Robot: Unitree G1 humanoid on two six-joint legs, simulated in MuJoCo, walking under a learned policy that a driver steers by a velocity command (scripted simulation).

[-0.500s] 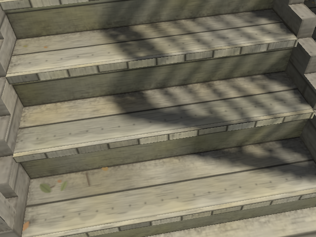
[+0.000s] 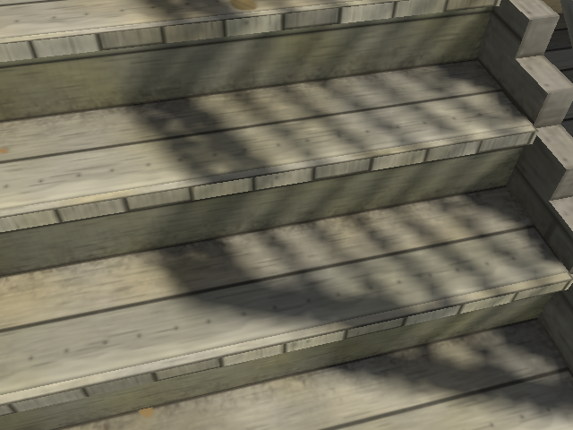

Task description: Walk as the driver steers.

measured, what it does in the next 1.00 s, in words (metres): steps on the spot: right foot, then left foot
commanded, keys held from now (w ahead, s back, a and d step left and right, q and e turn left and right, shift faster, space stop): w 0.02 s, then no key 0.32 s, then w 0.08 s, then no key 0.58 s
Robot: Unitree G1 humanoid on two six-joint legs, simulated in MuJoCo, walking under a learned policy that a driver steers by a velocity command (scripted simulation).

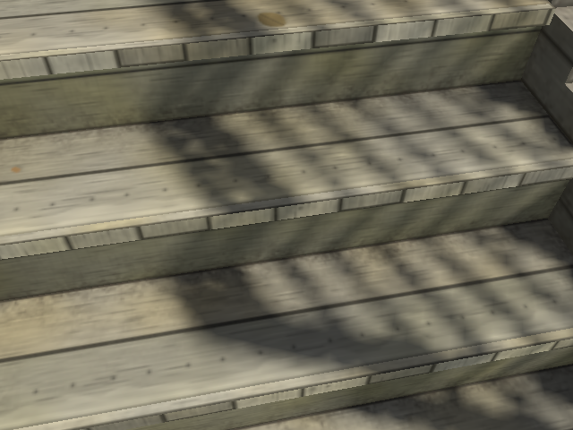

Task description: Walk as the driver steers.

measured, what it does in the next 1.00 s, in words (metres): climbs: right foot 0.18 m higher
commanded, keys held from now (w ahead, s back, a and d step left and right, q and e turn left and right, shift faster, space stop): no key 0.26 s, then w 0.74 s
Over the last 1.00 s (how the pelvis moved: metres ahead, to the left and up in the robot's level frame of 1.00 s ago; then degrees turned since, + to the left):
0.10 0.00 -0.01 0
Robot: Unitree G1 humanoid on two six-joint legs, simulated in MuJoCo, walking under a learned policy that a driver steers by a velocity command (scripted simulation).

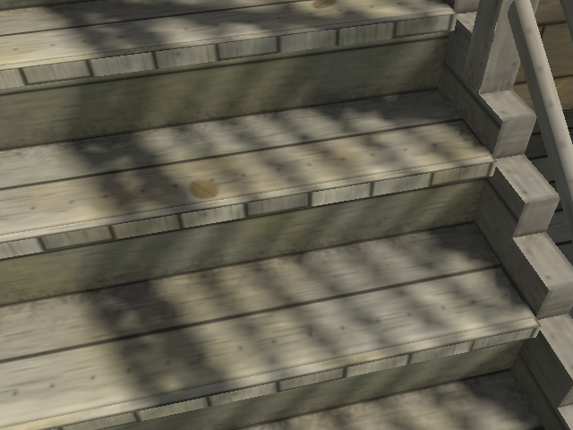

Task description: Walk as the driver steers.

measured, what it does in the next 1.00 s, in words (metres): climbs: left foot 0.18 m higher, then right foot 0.18 m higher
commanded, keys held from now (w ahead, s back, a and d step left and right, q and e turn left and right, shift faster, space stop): w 0.74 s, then w+q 0.26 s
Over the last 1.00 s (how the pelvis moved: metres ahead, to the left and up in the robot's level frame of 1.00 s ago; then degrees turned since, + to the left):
0.23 -0.11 0.12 0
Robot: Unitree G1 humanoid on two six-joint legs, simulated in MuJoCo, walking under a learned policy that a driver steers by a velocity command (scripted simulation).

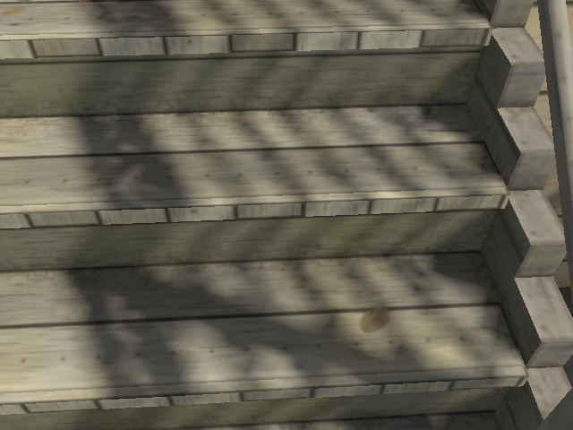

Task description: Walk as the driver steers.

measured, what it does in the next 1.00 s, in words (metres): climbs, turning left: left foot 0.18 m higher, then right foot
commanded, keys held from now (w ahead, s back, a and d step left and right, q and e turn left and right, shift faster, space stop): w+q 0.02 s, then q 0.44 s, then no key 0.48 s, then w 0.06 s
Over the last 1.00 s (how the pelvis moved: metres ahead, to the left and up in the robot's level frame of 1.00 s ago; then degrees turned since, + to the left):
0.56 -0.01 0.38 7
